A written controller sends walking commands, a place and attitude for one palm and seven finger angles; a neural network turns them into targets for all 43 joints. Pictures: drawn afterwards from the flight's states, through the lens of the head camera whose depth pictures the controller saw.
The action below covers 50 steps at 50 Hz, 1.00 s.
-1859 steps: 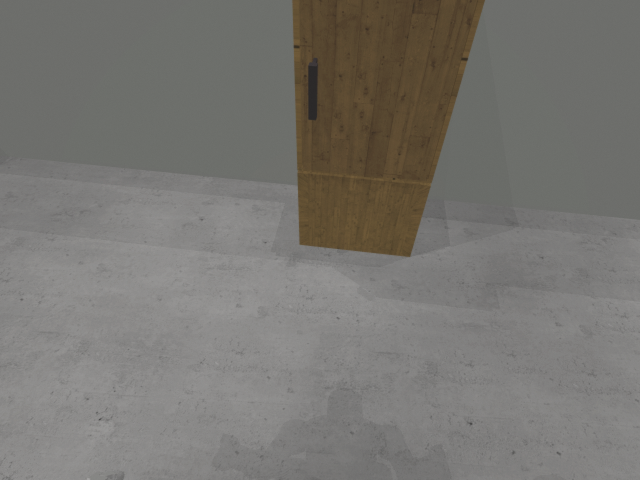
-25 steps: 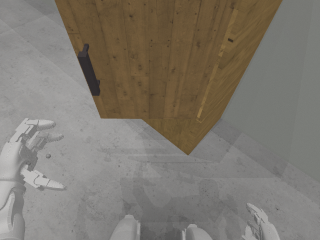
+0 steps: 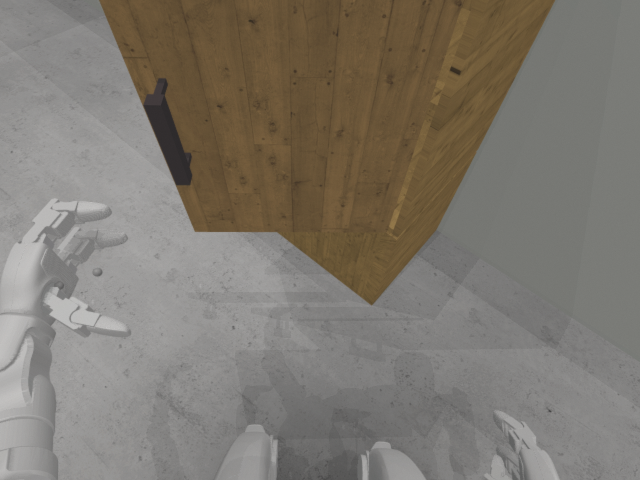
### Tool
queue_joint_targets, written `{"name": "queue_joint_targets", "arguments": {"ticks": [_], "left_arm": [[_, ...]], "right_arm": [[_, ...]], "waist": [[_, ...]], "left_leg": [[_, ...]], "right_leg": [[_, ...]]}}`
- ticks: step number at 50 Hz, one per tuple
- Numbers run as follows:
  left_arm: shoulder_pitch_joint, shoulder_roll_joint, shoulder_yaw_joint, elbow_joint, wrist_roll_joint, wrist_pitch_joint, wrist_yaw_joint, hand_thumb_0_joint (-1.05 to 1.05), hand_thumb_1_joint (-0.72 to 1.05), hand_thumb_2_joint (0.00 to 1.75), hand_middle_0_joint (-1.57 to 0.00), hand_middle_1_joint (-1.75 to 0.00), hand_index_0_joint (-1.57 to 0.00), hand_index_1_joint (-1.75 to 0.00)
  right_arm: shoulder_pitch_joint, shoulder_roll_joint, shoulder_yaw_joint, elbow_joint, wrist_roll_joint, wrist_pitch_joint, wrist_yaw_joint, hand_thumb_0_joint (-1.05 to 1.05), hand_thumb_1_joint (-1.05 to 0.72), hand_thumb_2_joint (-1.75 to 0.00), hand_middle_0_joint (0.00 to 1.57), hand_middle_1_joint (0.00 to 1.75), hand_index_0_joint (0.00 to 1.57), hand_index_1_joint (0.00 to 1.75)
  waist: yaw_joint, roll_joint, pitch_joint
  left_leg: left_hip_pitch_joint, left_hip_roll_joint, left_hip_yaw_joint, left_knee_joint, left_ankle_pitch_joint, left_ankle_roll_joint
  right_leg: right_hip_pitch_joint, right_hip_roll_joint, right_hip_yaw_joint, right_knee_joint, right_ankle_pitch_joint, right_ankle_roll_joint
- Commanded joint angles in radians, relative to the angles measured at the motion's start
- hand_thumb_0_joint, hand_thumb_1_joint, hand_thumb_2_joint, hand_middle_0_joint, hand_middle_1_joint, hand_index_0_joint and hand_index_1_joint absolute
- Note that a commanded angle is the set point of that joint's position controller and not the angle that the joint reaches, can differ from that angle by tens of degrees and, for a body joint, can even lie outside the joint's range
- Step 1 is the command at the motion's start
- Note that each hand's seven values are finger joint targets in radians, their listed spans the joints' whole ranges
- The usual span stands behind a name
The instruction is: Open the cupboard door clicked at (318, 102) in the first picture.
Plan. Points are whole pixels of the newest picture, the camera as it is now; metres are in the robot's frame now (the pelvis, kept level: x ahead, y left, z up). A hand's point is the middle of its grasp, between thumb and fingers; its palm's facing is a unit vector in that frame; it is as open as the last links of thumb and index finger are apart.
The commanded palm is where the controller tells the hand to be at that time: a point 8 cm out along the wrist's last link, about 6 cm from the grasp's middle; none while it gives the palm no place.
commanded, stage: move the hooked fingers beside the handle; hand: left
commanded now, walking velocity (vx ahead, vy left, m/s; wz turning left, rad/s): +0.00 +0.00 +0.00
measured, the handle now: (173, 134) +0.58 +0.25 +0.04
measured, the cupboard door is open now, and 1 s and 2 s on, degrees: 42 42 42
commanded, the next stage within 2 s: none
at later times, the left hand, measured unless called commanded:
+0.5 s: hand (110, 219) +0.41 +0.29 +0.05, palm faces +0.07 -1.00 -0.02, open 14.0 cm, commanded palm +0.39 +0.33 +0.05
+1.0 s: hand (119, 179) +0.48 +0.30 +0.05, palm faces +0.07 -1.00 -0.01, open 14.0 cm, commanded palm +0.48 +0.33 +0.04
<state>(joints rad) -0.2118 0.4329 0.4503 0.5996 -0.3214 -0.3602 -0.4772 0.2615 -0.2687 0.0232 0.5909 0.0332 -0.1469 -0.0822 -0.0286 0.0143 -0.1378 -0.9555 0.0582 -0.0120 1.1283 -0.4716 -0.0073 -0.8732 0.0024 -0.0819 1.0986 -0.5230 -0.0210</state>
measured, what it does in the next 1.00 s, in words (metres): stands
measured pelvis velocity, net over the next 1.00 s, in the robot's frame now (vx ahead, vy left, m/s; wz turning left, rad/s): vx -0.01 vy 0.02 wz -0.04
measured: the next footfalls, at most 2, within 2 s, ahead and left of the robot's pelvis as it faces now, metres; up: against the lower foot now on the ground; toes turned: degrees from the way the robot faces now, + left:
none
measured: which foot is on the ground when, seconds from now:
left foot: down 0.00-1.00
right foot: down 0.00-1.00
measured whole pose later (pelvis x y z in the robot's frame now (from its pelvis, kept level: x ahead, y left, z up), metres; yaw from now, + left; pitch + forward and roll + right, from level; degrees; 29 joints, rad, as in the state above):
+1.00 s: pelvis -0.01 +0.02 -0.02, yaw -3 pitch +25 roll -5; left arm -0.82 0.71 0.55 1.17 -0.15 -0.40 -0.46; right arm 0.34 -0.28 0.05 0.63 0.00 0.04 -0.05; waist -0.15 0.01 -0.12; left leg -1.17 0.08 -0.01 1.23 -0.49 0.02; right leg -1.08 0.02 -0.07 1.16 -0.51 0.00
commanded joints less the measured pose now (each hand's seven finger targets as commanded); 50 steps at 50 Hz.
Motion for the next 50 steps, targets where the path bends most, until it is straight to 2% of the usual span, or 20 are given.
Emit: {"name": "queue_joint_targets", "arguments": {"ticks": [1,5,7,10,12,16,18,20,24,26,29,31,35,37,40,41,42,44,47,50], "left_arm": [[-0.263,0.282,0.098,-0.122,-0.01,-0.056,0.014,0.0,-0.5,0.3,-0.3,-1.2,-0.3,-1.2],[-0.342,0.287,0.082,-0.115,0.012,-0.082,0.022,0.0,-0.5,0.3,-0.3,-1.2,-0.3,-1.2],[-0.364,0.314,0.1,-0.078,0.019,-0.09,0.021,0.0,-0.5,0.3,-0.3,-1.2,-0.3,-1.2],[-0.417,0.314,0.09,-0.055,0.032,-0.094,0.025,0.0,-0.5,0.3,-0.3,-1.2,-0.3,-1.2],[-0.441,0.348,0.117,0.001,0.036,-0.091,0.027,0.0,-0.5,0.3,-0.3,-1.2,-0.3,-1.2],[-0.511,0.383,0.132,0.021,0.047,-0.109,0.026,0.0,-0.5,0.3,-0.3,-1.2,-0.3,-1.2],[-0.548,0.387,0.123,0.068,0.061,-0.109,0.025,0.0,-0.5,0.3,-0.3,-1.2,-0.3,-1.2],[-0.595,0.365,0.096,0.081,0.067,-0.114,0.022,0.0,-0.5,0.3,-0.3,-1.2,-0.3,-1.2],[-0.682,0.391,0.097,0.184,0.083,-0.112,0.022,0.0,-0.5,0.3,-0.3,-1.2,-0.3,-1.2],[-0.698,0.405,0.101,0.181,0.091,-0.123,0.023,0.0,-0.5,0.3,-0.3,-1.2,-0.3,-1.2],[-0.758,0.462,0.134,0.224,0.108,-0.127,0.032,0.0,-0.5,0.3,-0.3,-1.2,-0.3,-1.2],[-0.787,0.454,0.121,0.21,0.112,-0.135,0.034,0.0,-0.5,0.3,-0.3,-1.2,-0.3,-1.2],[-0.808,0.509,0.149,0.283,0.129,-0.122,0.032,0.0,-0.5,0.3,-0.3,-1.2,-0.3,-1.2],[-0.83,0.508,0.135,0.309,0.134,-0.117,0.024,0.0,-0.5,0.3,-0.3,-1.2,-0.3,-1.2],[-0.883,0.556,0.153,0.332,0.142,-0.111,0.023,0.0,-0.5,0.3,-0.3,-1.2,-0.3,-1.2],[-0.9,0.581,0.171,0.311,0.141,-0.12,0.02,0.0,-0.5,0.3,-0.3,-1.2,-0.3,-1.2],[-0.902,0.562,0.149,0.312,0.147,-0.118,0.016,0.0,-0.5,0.3,-0.3,-1.2,-0.3,-1.2],[-0.948,0.556,0.133,0.33,0.152,-0.114,0.015,0.0,-0.5,0.3,-0.3,-1.2,-0.3,-1.2],[-0.964,0.581,0.138,0.382,0.16,-0.097,0.013,0.0,-0.5,0.3,-0.3,-1.2,-0.3,-1.2],[-1.026,0.605,0.133,0.385,0.177,-0.084,0.024,0.0,-0.5,0.3,-0.3,-1.2,-0.3,-1.2]], "right_arm": [[0.051,-0.159,-0.067,-0.111,0.005,-0.03,-0.01,0.0,-0.9,-0.9,0.2,0.3,0.2,0.3],[0.066,-0.161,-0.073,-0.1,0.003,-0.017,-0.004,0.0,-0.9,-0.9,0.2,0.3,0.2,0.3],[0.077,-0.167,-0.072,-0.09,0.002,-0.008,-0.004,0.0,-0.9,-0.9,0.2,0.3,0.2,0.3],[0.089,-0.167,-0.074,-0.081,0.0,0.004,-0.002,0.0,-0.9,-0.9,0.2,0.3,0.2,0.3],[0.102,-0.174,-0.073,-0.072,-0.003,0.014,-0.003,0.0,-0.9,-0.9,0.2,0.3,0.2,0.3],[0.115,-0.174,-0.073,-0.068,-0.006,0.029,-0.001,0.0,-0.9,-0.9,0.2,0.3,0.2,0.3],[0.126,-0.178,-0.073,-0.056,-0.006,0.042,0.0,0.0,-0.9,-0.9,0.2,0.3,0.2,0.3],[0.129,-0.178,-0.075,-0.05,-0.009,0.048,0.004,0.0,-0.9,-0.9,0.2,0.3,0.2,0.3],[0.147,-0.187,-0.071,-0.041,-0.01,0.068,0.004,0.0,-0.9,-0.9,0.2,0.3,0.2,0.3],[0.159,-0.19,-0.072,-0.042,-0.013,0.077,0.006,0.0,-0.9,-0.9,0.2,0.3,0.2,0.3],[0.172,-0.196,-0.071,-0.032,-0.017,0.095,0.009,0.0,-0.9,-0.9,0.2,0.3,0.2,0.3],[0.177,-0.194,-0.069,-0.033,-0.021,0.103,0.013,0.0,-0.9,-0.9,0.2,0.3,0.2,0.3],[0.187,-0.199,-0.064,-0.029,-0.02,0.126,0.014,0.0,-0.9,-0.9,0.2,0.3,0.2,0.3],[0.194,-0.201,-0.06,-0.029,-0.02,0.135,0.016,0.0,-0.9,-0.9,0.2,0.3,0.2,0.3],[0.202,-0.208,-0.057,-0.026,-0.021,0.144,0.014,0.0,-0.9,-0.9,0.2,0.3,0.2,0.3],[0.209,-0.211,-0.058,-0.026,-0.025,0.146,0.013,0.0,-0.9,-0.9,0.2,0.3,0.2,0.3],[0.214,-0.208,-0.057,-0.024,-0.024,0.151,0.016,0.0,-0.9,-0.9,0.2,0.3,0.2,0.3],[0.216,-0.211,-0.056,-0.016,-0.026,0.156,0.017,0.0,-0.9,-0.9,0.2,0.3,0.2,0.3],[0.229,-0.22,-0.051,-0.015,-0.026,0.166,0.015,0.0,-0.9,-0.9,0.2,0.3,0.2,0.3],[0.239,-0.223,-0.046,-0.013,-0.029,0.172,0.014,0.0,-0.9,-0.9,0.2,0.3,0.2,0.3]], "waist": [[-0.003,0.041,-0.293],[-0.012,0.096,-0.329],[-0.013,0.074,-0.337],[-0.016,0.114,-0.355],[-0.023,0.058,-0.348],[-0.018,0.12,-0.382],[-0.035,0.106,-0.369],[-0.042,0.137,-0.365],[-0.058,0.1,-0.352],[-0.054,0.142,-0.388],[-0.059,0.125,-0.409],[-0.063,0.157,-0.44],[-0.07,0.129,-0.428],[-0.083,0.141,-0.426],[-0.093,0.147,-0.422],[-0.085,0.169,-0.452],[-0.091,0.189,-0.483],[-0.106,0.192,-0.452],[-0.117,0.174,-0.436],[-0.13,0.195,-0.451]], "left_leg": [[0.217,-0.039,-0.007,-0.136,0.233,0.04],[0.26,-0.038,-0.009,-0.141,0.239,0.036],[0.259,-0.035,-0.014,-0.141,0.244,0.036],[0.277,-0.034,-0.017,-0.14,0.254,0.034],[0.255,-0.032,-0.019,-0.136,0.252,0.037],[0.274,-0.033,-0.018,-0.126,0.283,0.036],[0.282,-0.027,-0.023,-0.126,0.285,0.034],[0.3,-0.025,-0.028,-0.125,0.27,0.032],[0.262,-0.024,-0.036,-0.113,0.251,0.037],[0.312,-0.02,-0.045,-0.109,0.298,0.032],[0.296,-0.017,-0.048,-0.095,0.3,0.032],[0.322,-0.018,-0.048,-0.082,0.334,0.033],[0.273,-0.017,-0.043,-0.071,0.324,0.036],[0.272,-0.016,-0.041,-0.065,0.316,0.038],[0.252,-0.013,-0.046,-0.052,0.319,0.04],[0.276,-0.012,-0.052,-0.048,0.349,0.037],[0.304,-0.01,-0.051,-0.044,0.366,0.036],[0.307,-0.005,-0.065,-0.043,0.354,0.033],[0.287,-0.002,-0.07,-0.038,0.346,0.036],[0.281,-0.001,-0.077,-0.029,0.331,0.037]], "right_leg": [[0.131,0.02,0.07,-0.166,0.246,0.005],[0.102,0.02,0.065,-0.161,0.24,0.003],[0.102,0.024,0.062,-0.156,0.242,0.001],[0.08,0.021,0.057,-0.149,0.242,0.0],[0.085,0.026,0.057,-0.149,0.245,0.002],[0.078,0.028,0.06,-0.136,0.261,-0.004],[0.046,0.029,0.054,-0.137,0.259,0.0],[0.01,0.029,0.049,-0.138,0.23,-0.001],[-0.015,0.03,0.046,-0.127,0.214,0.001],[-0.041,0.035,0.038,-0.115,0.226,-0.007],[-0.039,0.034,0.04,-0.108,0.232,-0.002],[-0.054,0.038,0.041,-0.097,0.249,-0.005],[-0.034,0.041,0.046,-0.099,0.263,0.002],[-0.056,0.043,0.048,-0.099,0.254,0.003],[-0.065,0.044,0.047,-0.093,0.258,0.003],[-0.066,0.047,0.044,-0.081,0.269,-0.003],[-0.078,0.048,0.044,-0.081,0.278,0.0],[-0.119,0.047,0.036,-0.082,0.252,0.001],[-0.138,0.049,0.034,-0.081,0.244,0.001],[-0.161,0.048,0.033,-0.076,0.226,0.002]]}}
